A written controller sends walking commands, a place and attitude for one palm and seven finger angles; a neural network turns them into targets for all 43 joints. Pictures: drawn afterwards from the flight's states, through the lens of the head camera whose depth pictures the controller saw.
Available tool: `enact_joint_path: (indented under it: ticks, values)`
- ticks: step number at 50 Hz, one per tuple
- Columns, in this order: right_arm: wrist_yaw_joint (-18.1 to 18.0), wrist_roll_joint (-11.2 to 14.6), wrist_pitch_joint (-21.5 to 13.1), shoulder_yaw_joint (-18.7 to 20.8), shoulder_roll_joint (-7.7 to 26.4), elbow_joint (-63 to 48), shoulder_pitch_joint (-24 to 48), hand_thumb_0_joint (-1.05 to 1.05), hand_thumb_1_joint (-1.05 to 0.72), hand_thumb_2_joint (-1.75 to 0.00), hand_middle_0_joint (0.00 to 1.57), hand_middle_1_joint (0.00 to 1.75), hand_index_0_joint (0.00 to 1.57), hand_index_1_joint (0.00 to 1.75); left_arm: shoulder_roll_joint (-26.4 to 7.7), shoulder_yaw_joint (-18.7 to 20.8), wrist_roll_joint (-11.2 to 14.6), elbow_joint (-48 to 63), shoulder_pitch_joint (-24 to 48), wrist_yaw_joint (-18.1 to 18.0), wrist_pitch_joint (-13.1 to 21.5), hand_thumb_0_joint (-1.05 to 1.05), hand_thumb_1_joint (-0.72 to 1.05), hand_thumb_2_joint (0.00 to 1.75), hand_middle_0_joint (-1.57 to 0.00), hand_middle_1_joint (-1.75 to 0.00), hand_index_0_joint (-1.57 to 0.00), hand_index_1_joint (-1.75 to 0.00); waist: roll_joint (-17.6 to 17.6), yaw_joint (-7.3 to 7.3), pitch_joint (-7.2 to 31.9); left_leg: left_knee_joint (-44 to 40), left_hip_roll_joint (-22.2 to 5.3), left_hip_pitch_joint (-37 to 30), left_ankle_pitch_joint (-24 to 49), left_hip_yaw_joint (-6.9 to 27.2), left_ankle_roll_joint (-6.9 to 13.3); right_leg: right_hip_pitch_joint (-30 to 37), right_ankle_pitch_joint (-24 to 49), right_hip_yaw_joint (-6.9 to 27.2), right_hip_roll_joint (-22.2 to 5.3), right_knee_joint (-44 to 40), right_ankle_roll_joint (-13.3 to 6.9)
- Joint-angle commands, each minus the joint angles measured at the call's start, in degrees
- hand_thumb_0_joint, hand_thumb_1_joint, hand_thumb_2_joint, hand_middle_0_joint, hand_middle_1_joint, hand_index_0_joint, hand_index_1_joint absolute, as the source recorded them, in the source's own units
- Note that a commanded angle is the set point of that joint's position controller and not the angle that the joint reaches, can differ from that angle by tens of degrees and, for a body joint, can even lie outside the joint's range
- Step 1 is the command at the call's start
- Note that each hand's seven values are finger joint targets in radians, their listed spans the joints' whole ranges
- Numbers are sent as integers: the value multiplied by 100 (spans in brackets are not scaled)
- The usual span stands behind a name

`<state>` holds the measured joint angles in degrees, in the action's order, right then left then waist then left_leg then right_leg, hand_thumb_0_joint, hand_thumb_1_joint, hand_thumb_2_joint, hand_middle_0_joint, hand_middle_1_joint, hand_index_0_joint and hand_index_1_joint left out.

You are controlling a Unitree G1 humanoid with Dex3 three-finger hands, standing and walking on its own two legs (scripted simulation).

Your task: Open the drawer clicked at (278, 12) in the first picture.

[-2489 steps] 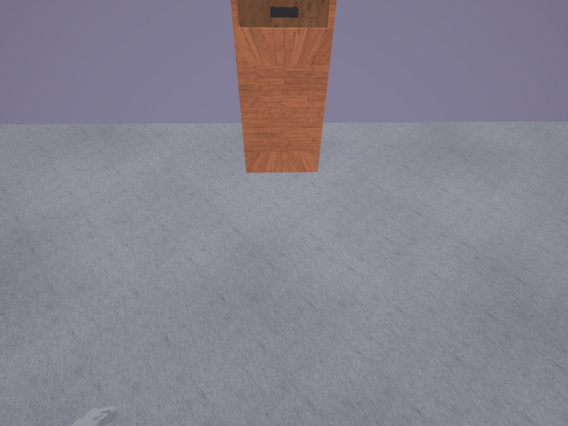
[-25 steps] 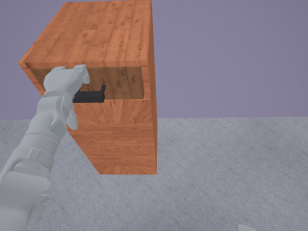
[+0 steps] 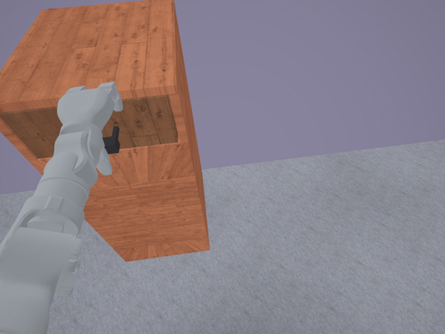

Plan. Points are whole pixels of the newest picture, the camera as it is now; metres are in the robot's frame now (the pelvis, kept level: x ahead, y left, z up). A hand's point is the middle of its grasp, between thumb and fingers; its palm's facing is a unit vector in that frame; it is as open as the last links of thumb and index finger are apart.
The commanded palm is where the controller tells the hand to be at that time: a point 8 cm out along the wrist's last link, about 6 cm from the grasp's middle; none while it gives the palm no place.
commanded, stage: move the hooked fingers above the handle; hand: left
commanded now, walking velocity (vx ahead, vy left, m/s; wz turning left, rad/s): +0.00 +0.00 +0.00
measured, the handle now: (95, 139) +0.51 +0.26 +0.05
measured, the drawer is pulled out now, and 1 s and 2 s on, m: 0.00 0.00 0.00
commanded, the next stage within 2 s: none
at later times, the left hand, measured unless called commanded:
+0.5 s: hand (109, 123) +0.48 +0.20 +0.12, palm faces +0.18 -0.05 -0.98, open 13.7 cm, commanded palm +0.45 +0.25 +0.17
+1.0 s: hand (103, 148) +0.44 +0.21 +0.10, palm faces +0.04 -0.07 -1.00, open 13.8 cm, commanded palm +0.45 +0.25 +0.17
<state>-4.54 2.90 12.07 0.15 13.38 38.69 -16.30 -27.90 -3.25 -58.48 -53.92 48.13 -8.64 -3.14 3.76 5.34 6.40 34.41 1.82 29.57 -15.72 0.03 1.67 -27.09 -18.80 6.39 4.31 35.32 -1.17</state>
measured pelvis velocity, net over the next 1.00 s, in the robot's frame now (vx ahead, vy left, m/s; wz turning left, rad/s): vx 0.00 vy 0.00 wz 0.08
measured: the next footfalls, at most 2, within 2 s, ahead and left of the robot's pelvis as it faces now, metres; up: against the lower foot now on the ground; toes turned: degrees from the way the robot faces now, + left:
none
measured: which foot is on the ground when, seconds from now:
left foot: down 0.00-1.00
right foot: down 0.00-1.00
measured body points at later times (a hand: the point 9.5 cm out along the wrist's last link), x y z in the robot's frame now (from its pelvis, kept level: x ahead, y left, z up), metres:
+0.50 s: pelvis +0.00 +0.02 -0.01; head +0.06 +0.01 +0.44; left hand +0.47 +0.20 +0.18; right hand +0.09 -0.25 -0.14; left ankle +0.01 +0.10 -0.73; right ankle -0.02 -0.11 -0.73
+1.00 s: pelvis +0.00 +0.00 +0.00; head +0.05 +0.01 +0.44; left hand +0.43 +0.21 +0.16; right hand +0.08 -0.29 -0.12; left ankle +0.01 +0.10 -0.73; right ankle -0.02 -0.11 -0.73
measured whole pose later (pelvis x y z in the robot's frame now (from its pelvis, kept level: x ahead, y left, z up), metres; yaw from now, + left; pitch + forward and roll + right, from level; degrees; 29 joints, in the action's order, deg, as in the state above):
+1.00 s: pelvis +0.00 +0.00 +0.00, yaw +5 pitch +10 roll -1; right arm -4.2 1.8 7.9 4.3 17.5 39.5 -17.4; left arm -28.3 -10.8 -55.0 -40.2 44.3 -5.9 11.4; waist 1.3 2.3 4.0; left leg 38.1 3.4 31.6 -16.5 4.5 1.6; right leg -26.7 -20.3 1.5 3.0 36.7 -1.4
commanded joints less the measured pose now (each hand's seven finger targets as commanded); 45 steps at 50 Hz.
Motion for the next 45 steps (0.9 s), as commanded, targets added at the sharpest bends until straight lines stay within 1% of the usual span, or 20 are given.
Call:
enact_joint_path:
  ticks: [1,3,6,8,10,11,14,17,21,24,26,28,30,33,35,36,39,41,42,45]
  values:
    - [-188,8,-212,283,982,-722,-9,0,-90,-90,20,30,20,30,-2539,744,-48,363,2114,207,-259,0,-50,30,-30,-120,-30,-120,-976,-344,1664,-363,-1,-501,993,-308,174,1380,1638,-340,-311,-686,28]
    - [-195,5,-247,302,1012,-793,-81,0,-90,-90,20,30,20,30,-2457,692,-50,364,1755,456,-16,0,-50,30,-30,-120,-30,-120,-860,-350,1581,-348,-6,-573,969,-327,188,1298,1674,-335,-314,-686,27]
    - [-144,1,-348,397,978,-843,-221,0,-90,-90,20,30,20,30,-1373,-165,82,901,1993,826,502,0,-50,30,-30,-120,-30,-120,-785,11,1350,-240,-48,-1006,1039,-250,214,763,1565,-385,-284,-761,10]
    - [-109,-61,-422,487,941,-823,-298,0,-90,-90,20,30,20,30,-949,-474,237,1709,2261,921,907,0,-50,30,-30,-120,-30,-120,-320,64,1471,-147,-32,-1513,1169,-143,215,371,1394,-391,-234,-743,-26]
    - [-96,-92,-486,535,918,-760,-347,0,-90,-90,20,30,20,30,-890,-523,387,2444,2797,877,1296,0,-50,30,-30,-120,-30,-120,131,165,1672,-19,-21,-1940,1360,5,201,7,1243,-404,-203,-654,-71]
    - [-71,-102,-527,551,890,-709,-411,0,-90,-90,20,30,20,30,-597,-772,508,2734,3190,827,1451,0,-50,30,-30,-120,-30,-120,98,310,1675,38,-30,-2091,1432,90,207,-205,1138,-453,-191,-624,-74]
    - [0,-119,-621,617,939,-478,-514,0,-90,-90,20,30,20,30,-1005,-300,505,2967,3622,312,1604,0,-50,30,-30,-120,-30,-120,486,259,1946,124,-75,-2474,1489,333,71,-704,892,-594,-115,-422,-139]
    - [142,-137,-627,564,972,-333,-558,0,-90,-90,20,30,20,30,-1491,243,373,2564,3813,-403,1298,0,-50,30,-30,-120,-30,-120,521,74,2185,134,-52,-2222,1630,421,-44,-704,899,-720,-38,-213,-213]
    - [241,-219,-475,378,983,-306,-306,0,-90,-90,20,30,20,30,-2212,888,38,1363,3452,-1039,181,0,-50,30,-30,-120,-30,-120,265,-292,2490,70,-14,-1490,1914,196,-91,13,1222,-801,-21,-83,-248]
    - [267,-214,-290,317,917,-380,-73,0,-90,-90,20,30,20,30,-2105,676,-237,650,2981,-892,-707,0,-50,30,-30,-120,-30,-120,123,-490,2640,65,-45,-1232,2310,-52,-93,627,1862,-762,-70,-53,-195]
    - [214,-176,-125,260,929,-460,78,0,-90,-90,20,30,20,30,-2297,789,-234,434,2822,-670,-993,0,-50,30,-30,-120,-30,-120,-492,-572,2661,-30,-29,-965,2281,-128,-26,1182,2141,-649,-109,-155,-150]
    - [113,-95,-17,218,913,-587,211,0,-90,-90,20,30,20,30,-2336,772,-78,414,2542,-412,-1115,0,-50,30,-30,-120,-30,-120,-974,-626,2415,-206,-11,-752,1916,-213,35,1552,2195,-569,-197,-307,-77]
    - [-15,-25,41,162,922,-689,325,0,-90,-90,20,30,20,30,-2148,563,38,154,2189,-83,-1156,0,-50,30,-30,-120,-30,-120,-1364,-560,1790,-378,4,-547,1442,-271,85,1524,1962,-556,-260,-528,-21]
    - [-206,22,13,139,1003,-823,316,0,-90,-90,20,30,20,30,-2338,609,2,-91,1743,423,-829,0,-50,30,-30,-120,-30,-120,-1770,-476,1253,-492,3,-373,965,-298,166,1461,1689,-442,-329,-740,48]
    - [-239,13,-87,203,1019,-919,140,0,-90,-90,20,30,20,30,-1980,290,-96,204,1733,750,-376,0,-50,30,-30,-120,-30,-120,-1528,-319,1116,-474,-19,-542,888,-290,195,1190,1605,-452,-331,-769,37]
    - [-226,-10,-160,252,1017,-942,88,0,-90,-90,20,30,20,30,-1597,-22,-81,585,1981,894,-59,0,-50,30,-30,-120,-30,-120,-1350,-167,1217,-424,-55,-798,1005,-278,221,1069,1675,-420,-338,-793,23]
    - [-169,-105,-330,428,892,-962,-124,0,-90,-90,20,30,20,30,-1035,-390,122,2079,2370,1053,891,0,-50,30,-30,-120,-30,-120,-284,-62,1676,-178,-30,-1680,1358,-151,231,590,1582,-376,-259,-700,-50]
    - [-128,-134,-474,505,802,-910,-255,0,-90,-90,20,30,20,30,-504,-823,394,3043,2981,1014,1400,0,-50,30,-30,-120,-30,-120,150,157,1904,3,-17,-2209,1602,-15,243,196,1408,-403,-221,-638,-78]
    - [-120,-124,-533,549,815,-809,-296,0,-90,-90,20,30,20,30,-717,-604,500,3282,3147,896,1567,0,-50,30,-30,-120,-30,-120,434,151,1989,60,-19,-2391,1599,71,213,-7,1274,-409,-190,-624,-89]
    - [-68,-108,-573,577,890,-509,-468,0,-90,-90,20,30,20,30,-1373,37,532,3092,3411,336,1688,0,-50,30,-30,-120,-30,-120,360,162,1907,159,-25,-2262,1545,243,103,-329,1095,-529,-129,-471,-138]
